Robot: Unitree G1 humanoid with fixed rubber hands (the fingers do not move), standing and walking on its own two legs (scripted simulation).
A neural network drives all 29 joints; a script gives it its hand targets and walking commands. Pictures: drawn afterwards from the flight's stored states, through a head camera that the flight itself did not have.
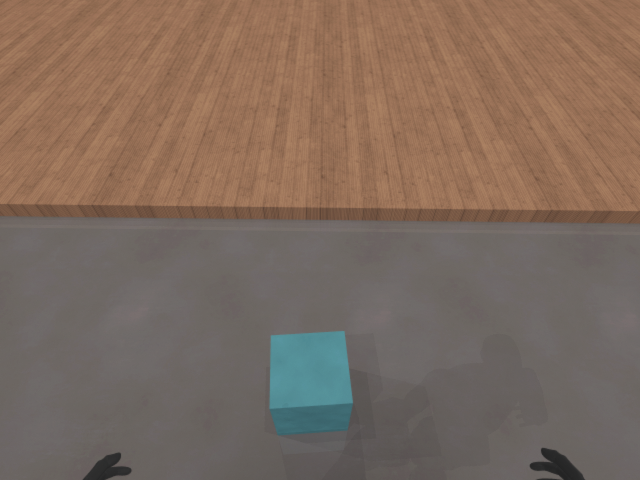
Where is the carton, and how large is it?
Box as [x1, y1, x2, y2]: [269, 331, 352, 434]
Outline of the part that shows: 344,331 271,335 269,408 277,434 347,430 352,399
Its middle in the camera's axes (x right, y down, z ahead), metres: -0.03 +0.42 +1.13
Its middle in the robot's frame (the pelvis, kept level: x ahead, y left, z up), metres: +0.47 +0.04 -0.66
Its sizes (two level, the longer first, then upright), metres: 0.210 0.200 0.250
